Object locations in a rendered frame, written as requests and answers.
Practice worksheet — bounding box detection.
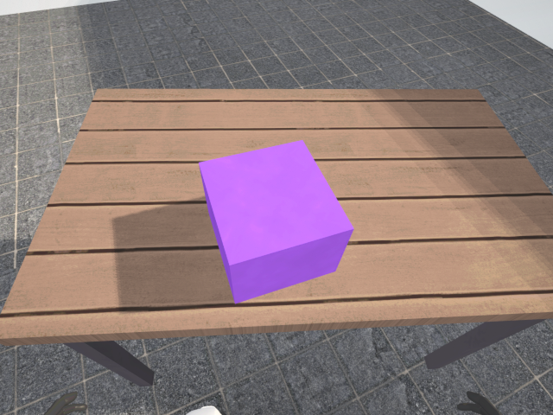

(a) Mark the carton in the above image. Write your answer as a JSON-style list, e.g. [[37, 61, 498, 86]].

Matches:
[[199, 140, 354, 303]]

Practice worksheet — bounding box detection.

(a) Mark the table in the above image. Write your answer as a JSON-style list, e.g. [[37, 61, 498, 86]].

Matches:
[[0, 89, 553, 386]]

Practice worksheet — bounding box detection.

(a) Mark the right robot hand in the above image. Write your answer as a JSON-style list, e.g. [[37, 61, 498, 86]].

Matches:
[[457, 391, 502, 415]]

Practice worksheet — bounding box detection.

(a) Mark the left robot hand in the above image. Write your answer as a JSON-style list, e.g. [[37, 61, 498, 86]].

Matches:
[[43, 391, 87, 415]]

